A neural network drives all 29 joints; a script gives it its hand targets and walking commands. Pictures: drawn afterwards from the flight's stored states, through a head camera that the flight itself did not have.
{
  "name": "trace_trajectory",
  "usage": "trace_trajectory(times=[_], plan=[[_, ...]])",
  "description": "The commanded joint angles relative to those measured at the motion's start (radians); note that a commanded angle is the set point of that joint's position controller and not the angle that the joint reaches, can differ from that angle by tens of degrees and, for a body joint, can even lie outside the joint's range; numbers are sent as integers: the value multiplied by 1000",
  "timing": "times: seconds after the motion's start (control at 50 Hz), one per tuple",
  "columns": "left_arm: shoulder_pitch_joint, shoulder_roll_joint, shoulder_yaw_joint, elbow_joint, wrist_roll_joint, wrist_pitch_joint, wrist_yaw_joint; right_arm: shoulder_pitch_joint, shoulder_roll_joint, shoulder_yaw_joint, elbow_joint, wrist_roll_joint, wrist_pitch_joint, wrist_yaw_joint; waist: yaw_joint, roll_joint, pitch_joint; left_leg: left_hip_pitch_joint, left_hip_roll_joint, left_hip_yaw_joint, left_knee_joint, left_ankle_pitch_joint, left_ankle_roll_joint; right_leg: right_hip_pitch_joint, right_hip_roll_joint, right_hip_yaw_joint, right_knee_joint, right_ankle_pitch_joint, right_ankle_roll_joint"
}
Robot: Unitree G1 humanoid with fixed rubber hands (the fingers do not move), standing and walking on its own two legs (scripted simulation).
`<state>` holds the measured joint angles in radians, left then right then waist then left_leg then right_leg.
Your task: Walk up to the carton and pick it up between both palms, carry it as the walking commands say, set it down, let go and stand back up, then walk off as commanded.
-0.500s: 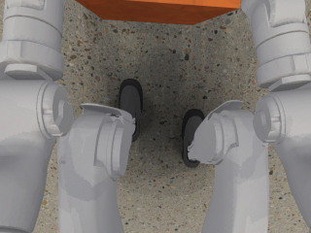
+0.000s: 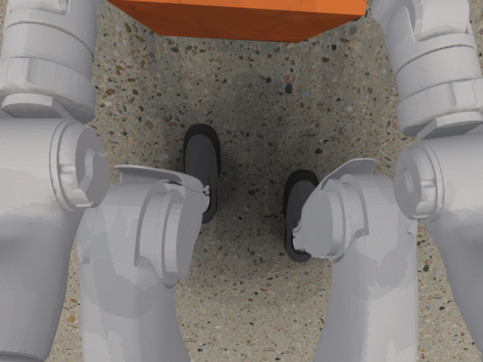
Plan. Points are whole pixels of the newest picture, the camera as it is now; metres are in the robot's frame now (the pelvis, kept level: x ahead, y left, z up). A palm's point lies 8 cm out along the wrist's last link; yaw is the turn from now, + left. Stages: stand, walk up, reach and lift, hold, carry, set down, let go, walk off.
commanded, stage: set down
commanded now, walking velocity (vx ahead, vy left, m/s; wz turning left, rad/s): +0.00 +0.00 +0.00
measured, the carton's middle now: out of the picture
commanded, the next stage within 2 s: none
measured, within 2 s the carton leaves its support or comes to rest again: neither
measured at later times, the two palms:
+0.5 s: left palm out of the picture +0.55 +0.22 -0.18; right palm out of the picture +0.56 -0.12 -0.20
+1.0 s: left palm out of the picture +0.54 +0.22 -0.19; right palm out of the picture +0.56 -0.12 -0.20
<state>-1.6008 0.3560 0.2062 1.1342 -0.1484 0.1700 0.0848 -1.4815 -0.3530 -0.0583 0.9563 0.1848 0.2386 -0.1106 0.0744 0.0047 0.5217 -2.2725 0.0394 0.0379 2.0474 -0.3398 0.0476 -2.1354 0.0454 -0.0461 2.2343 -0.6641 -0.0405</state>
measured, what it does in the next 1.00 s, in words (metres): stands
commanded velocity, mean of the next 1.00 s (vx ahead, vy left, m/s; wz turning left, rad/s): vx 0.00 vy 0.00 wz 0.00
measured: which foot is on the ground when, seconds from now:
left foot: down 0.00-1.00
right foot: down 0.00-1.00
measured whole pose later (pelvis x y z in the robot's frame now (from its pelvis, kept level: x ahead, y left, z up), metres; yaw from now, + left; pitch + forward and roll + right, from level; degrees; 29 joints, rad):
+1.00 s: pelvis +0.00 +0.00 -0.01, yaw -1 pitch +33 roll +0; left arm -1.59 0.39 0.21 1.27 -0.15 0.06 0.03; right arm -1.49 -0.35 0.00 0.99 0.18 0.14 -0.08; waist 0.07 0.02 0.51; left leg -2.31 0.05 0.04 2.08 -0.34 0.05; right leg -2.18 0.06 -0.05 2.26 -0.66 -0.04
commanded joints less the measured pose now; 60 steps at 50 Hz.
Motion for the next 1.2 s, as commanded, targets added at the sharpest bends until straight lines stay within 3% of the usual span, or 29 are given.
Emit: trace_trajectory(times=[0.0, 0.14, 0.22, 0.3, 0.42, 0.46, 0.48, 0.52, 0.54, 0.56, 0.6, 0.62, 0.66, 0.78, 0.82, 0.86, 0.94, 0.98, 1.06, 1.18], plan=[[-322, -991, -183, -122, -109, -26, -244, -740, 893, 332, -317, 10, -118, 261, 40, -196, -1571, 898, -81, -41, 83, 313, 6, 322, 58, 53, -214, 279, 11], [-365, -967, -189, -124, -117, -38, -246, -697, 887, 301, -251, -1, -116, 265, 21, -170, -1455, 853, -76, -43, 77, 263, 1, 261, 54, 58, -216, 236, 6], [-331, -970, -177, -69, -110, -36, -248, -694, 883, 297, -235, -4, -115, 270, 34, -181, -1384, 822, -76, -45, 78, 232, 2, 232, 50, 64, -219, 203, 5], [-346, -950, -175, -70, -112, -39, -252, -660, 876, 282, -196, -24, -110, 276, 20, -178, -1332, 794, -75, -51, 76, 206, -2, 211, 48, 63, -216, 187, 5], [-330, -931, -159, -40, -108, -45, -257, -622, 878, 270, -148, -35, -105, 282, 29, -184, -1241, 734, -74, -48, 79, 168, -3, 188, 44, 73, -221, 157, 4], [-335, -922, -159, -44, -108, -46, -259, -623, 877, 269, -158, -37, -104, 283, 33, -193, -1228, 734, -72, -51, 79, 174, -2, 187, 45, 72, -219, 162, 6], [-335, -927, -162, -45, -113, -47, -260, -621, 865, 268, -162, -42, -105, 282, 19, -187, -1230, 737, -72, -54, 82, 176, -4, 183, 45, 72, -216, 166, 3], [-320, -904, -150, -28, -107, -48, -262, -601, 872, 264, -138, -45, -101, 282, 31, -197, -1200, 713, -70, -52, 87, 162, -3, 184, 44, 77, -220, 158, 6], [-337, -915, -161, -37, -119, -47, -263, -603, 865, 255, -144, -52, -102, 282, 9, -195, -1212, 709, -73, -53, 86, 155, -8, 197, 44, 72, -217, 164, 4], [-339, -908, -158, -39, -119, -50, -263, -608, 862, 258, -148, -52, -101, 280, 19, -188, -1194, 706, -72, -51, 82, 153, -8, 190, 43, 78, -221, 156, 3], [-335, -905, -161, -38, -123, -51, -263, -605, 855, 256, -154, -55, -103, 279, 9, -192, -1200, 707, -73, -54, 85, 161, -10, 200, 43, 72, -220, 167, 4], [-323, -896, -148, -33, -115, -54, -261, -604, 857, 260, -148, -51, -102, 279, 28, -191, -1189, 698, -72, -50, 83, 162, -9, 199, 41, 78, -220, 166, 6], [-332, -862, -149, -39, -122, -60, -258, -603, 826, 256, -152, -55, -107, 267, 17, -202, -1202, 698, -70, -52, 92, 165, -11, 220, 39, 77, -220, 176, 10], [-302, -698, -121, -30, -117, -93, -210, -578, 682, 239, -119, -53, -124, 223, 29, -206, -1241, 723, -67, -45, 86, 163, -20, 264, 29, 73, -219, 182, 21], [-280, -612, -109, -12, -120, -104, -188, -553, 593, 225, -93, -60, -133, 199, 17, -200, -1244, 738, -63, -52, 85, 171, -23, 267, 26, 72, -216, 189, 24], [-235, -482, -72, 4, -116, -122, -151, -531, 464, 211, -94, -56, -147, 165, 31, -204, -1261, 758, -60, -49, 77, 181, -24, 289, 21, 71, -222, 192, 31], [-148, -139, -11, 6, -134, -167, -53, -447, 114, 136, -48, -56, -170, 75, 22, -183, -1325, 814, -46, -59, 45, 210, -34, 321, 15, 71, -229, 199, 35], [-109, -42, -9, 0, -154, -180, -12, -448, -1, 128, -79, -47, -180, 32, 13, -194, -1429, 846, -39, -64, 44, 248, -33, 367, 11, 76, -227, 233, 41], [-101, 55, -10, 30, -171, -188, 33, -418, -85, 108, -18, -31, -170, -14, 21, -168, -1470, 845, -31, -70, 24, 249, -35, 365, 9, 90, -240, 223, 43], [-81, 144, 15, 43, -179, -192, 45, -401, -155, 83, -15, -24, -167, -33, 28, -173, -1480, 823, -21, -81, 27, 251, -25, 338, -2, 100, -235, 219, 43]])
